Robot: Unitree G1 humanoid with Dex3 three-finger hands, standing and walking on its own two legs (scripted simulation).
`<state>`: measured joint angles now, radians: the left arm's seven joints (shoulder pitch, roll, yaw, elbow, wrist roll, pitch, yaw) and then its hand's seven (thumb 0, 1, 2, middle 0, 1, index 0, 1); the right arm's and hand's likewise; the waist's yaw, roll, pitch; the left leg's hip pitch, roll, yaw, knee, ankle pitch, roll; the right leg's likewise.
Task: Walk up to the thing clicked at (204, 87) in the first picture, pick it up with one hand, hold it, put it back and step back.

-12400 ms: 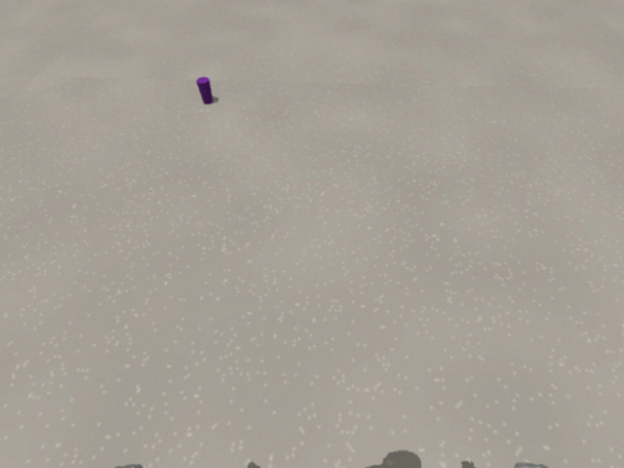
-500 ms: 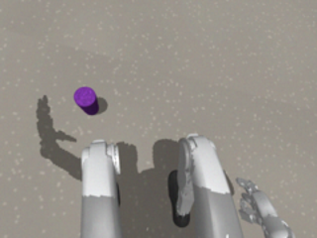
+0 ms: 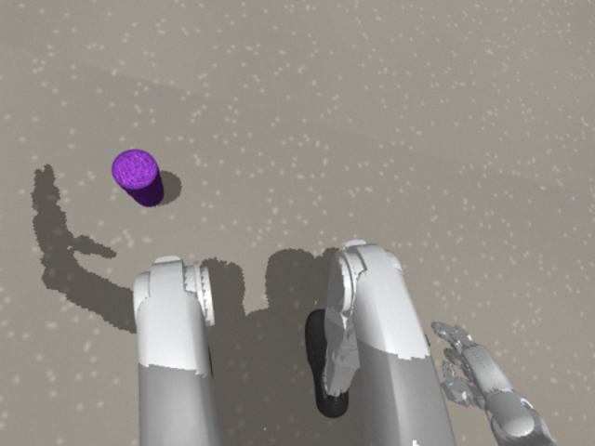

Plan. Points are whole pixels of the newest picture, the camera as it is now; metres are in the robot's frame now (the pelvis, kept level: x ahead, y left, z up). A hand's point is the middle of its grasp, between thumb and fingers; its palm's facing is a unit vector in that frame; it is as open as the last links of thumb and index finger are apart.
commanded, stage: approach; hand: left
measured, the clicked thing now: (142, 182) +0.50 +0.23 -0.29
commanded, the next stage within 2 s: close in in 0.36 s
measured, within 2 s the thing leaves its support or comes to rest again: neither
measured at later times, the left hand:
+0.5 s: hand (62, 199) +0.44 +0.33 -0.21, palm faces +0.19 -0.98 +0.02, open 17.6 cm
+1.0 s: hand (118, 197) +0.45 +0.26 -0.25, palm faces +0.22 -0.98 -0.01, open 17.1 cm
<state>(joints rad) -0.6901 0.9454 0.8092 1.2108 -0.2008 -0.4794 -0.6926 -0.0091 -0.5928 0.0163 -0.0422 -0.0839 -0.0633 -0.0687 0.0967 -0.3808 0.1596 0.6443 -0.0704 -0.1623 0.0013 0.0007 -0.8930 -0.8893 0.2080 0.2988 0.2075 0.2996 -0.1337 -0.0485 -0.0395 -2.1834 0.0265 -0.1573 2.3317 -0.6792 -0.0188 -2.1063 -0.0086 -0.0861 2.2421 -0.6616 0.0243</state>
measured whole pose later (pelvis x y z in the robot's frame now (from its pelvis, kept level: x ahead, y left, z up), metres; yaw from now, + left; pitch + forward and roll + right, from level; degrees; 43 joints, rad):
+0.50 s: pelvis +0.00 +0.01 -0.06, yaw -6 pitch +19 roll -14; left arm -0.67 0.93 0.74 1.44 -0.18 -0.88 -0.50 -0.01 -0.61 0.05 -0.05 -0.12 -0.07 -0.11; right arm -0.10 -0.39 0.40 0.60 -0.26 -0.06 0.05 0.00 -0.91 -0.89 0.21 0.30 0.21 0.30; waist -0.23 -0.22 0.22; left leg -2.24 0.02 -0.30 2.60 -0.72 -0.02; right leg -2.12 0.04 -0.18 2.41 -0.64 0.05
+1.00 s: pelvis -0.02 +0.03 -0.08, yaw -9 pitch +11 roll -18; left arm -0.68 0.90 0.56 1.54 -0.08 -1.11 -0.09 -0.01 -0.54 0.13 -0.07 -0.15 -0.10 -0.13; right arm -0.17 -0.39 0.54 0.55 -0.38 0.02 0.12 -0.01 -0.90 -0.89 0.21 0.30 0.21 0.30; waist -0.27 -0.28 0.32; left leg -2.21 0.02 -0.38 2.68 -0.71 0.00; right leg -2.05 0.08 -0.24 2.41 -0.60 0.08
